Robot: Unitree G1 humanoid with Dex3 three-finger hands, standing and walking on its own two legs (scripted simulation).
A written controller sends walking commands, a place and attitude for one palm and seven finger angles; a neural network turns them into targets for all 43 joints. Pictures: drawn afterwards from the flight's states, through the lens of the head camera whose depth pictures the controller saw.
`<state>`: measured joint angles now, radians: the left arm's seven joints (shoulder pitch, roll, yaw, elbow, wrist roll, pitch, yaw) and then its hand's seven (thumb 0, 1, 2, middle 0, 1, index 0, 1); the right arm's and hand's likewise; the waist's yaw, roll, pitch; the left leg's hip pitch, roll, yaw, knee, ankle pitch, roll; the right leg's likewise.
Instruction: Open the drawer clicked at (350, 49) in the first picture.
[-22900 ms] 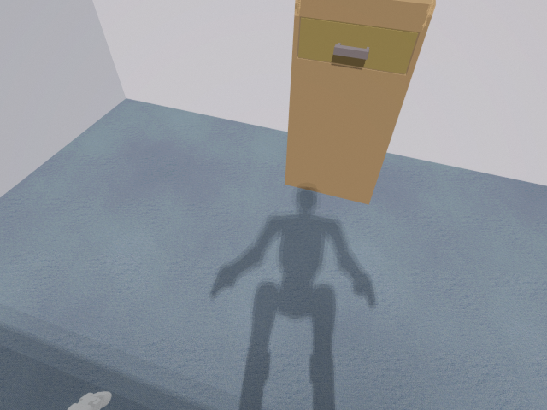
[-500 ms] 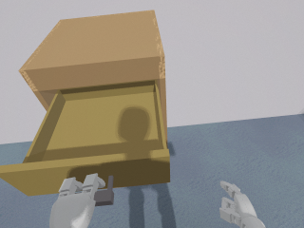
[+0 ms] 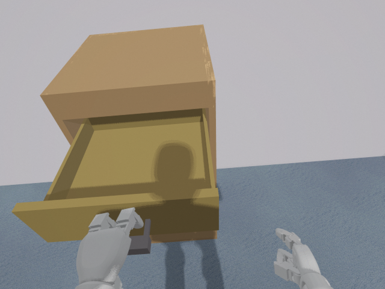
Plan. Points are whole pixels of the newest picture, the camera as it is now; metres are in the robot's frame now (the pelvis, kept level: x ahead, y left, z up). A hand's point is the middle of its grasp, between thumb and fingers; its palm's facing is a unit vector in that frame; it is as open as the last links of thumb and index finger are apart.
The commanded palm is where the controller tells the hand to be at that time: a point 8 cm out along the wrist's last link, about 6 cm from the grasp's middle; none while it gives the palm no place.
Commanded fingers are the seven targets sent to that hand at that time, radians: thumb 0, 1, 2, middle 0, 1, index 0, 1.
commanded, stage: lift the hand off the handle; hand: left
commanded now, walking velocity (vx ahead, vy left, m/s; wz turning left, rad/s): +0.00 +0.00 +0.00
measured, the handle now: (121, 235) +0.21 +0.19 +0.03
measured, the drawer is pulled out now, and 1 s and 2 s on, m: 0.29 0.29 0.29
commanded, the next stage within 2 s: draw the hand back to the body in 1.04 s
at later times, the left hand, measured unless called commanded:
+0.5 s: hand (107, 240) +0.17 +0.17 +0.10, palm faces +0.12 -0.21 -0.97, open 13.7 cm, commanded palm +0.13 +0.17 +0.17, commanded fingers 0.00 -0.50 0.30 -0.30 -1.20 -0.30 -1.20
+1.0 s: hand (91, 212) +0.18 +0.17 +0.18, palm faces +0.24 -0.26 -0.94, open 13.8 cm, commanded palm +0.12 +0.17 +0.23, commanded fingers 0.00 -0.50 0.30 -0.30 -1.20 -0.30 -1.20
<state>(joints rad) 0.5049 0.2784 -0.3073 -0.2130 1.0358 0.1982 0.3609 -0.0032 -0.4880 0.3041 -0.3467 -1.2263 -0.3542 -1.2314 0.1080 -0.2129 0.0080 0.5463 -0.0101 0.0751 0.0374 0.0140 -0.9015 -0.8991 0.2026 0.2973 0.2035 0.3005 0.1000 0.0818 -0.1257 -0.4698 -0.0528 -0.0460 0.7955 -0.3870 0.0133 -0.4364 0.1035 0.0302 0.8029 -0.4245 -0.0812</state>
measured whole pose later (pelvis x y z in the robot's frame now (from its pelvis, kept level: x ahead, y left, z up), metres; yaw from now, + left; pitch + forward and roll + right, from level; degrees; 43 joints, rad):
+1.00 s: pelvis +0.00 +0.01 +0.03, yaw -1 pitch -4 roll +0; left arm 0.46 0.41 -0.20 -0.68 0.88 0.32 0.08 0.00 -0.49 0.30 -0.32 -1.20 -0.32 -1.20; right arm 0.05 -0.26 0.04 0.54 0.03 0.16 0.08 0.01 -0.90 -0.90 0.20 0.30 0.20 0.30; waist 0.12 0.14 -0.06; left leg -0.19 -0.03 -0.03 0.55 -0.28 0.02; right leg -0.16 0.11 0.06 0.53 -0.30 -0.07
